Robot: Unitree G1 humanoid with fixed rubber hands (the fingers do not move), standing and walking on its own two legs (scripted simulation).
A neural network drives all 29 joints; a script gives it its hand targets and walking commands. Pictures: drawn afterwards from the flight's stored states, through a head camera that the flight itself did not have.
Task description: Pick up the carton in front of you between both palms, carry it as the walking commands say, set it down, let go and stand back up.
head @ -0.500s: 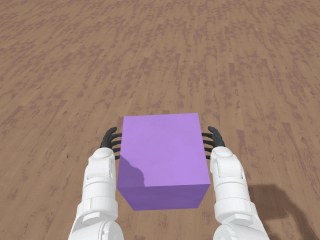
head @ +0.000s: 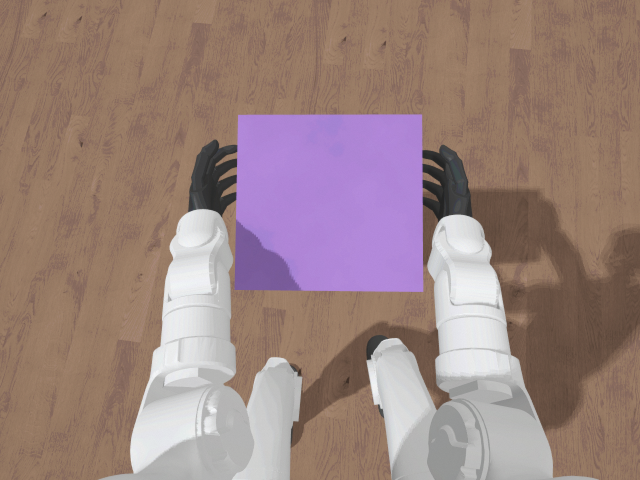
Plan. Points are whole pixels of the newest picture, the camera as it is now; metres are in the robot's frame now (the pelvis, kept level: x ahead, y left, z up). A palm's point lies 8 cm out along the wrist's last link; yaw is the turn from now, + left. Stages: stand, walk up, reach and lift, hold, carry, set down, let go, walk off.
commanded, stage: set down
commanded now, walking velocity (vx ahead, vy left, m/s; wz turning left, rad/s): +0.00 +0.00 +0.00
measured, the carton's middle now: (329, 214) +0.44 -0.02 -0.15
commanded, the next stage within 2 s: none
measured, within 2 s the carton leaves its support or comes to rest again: rests again in 1.62 s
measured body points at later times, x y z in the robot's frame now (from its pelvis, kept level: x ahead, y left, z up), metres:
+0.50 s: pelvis -0.01 +0.01 -0.12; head +0.26 -0.02 +0.24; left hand +0.47 +0.10 -0.22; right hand +0.45 -0.20 -0.22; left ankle +0.05 +0.15 -0.63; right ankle +0.10 -0.13 -0.63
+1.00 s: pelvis -0.04 +0.00 -0.23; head +0.30 -0.05 +0.07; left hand +0.50 +0.07 -0.36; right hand +0.47 -0.23 -0.38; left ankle +0.05 +0.15 -0.63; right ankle +0.10 -0.13 -0.63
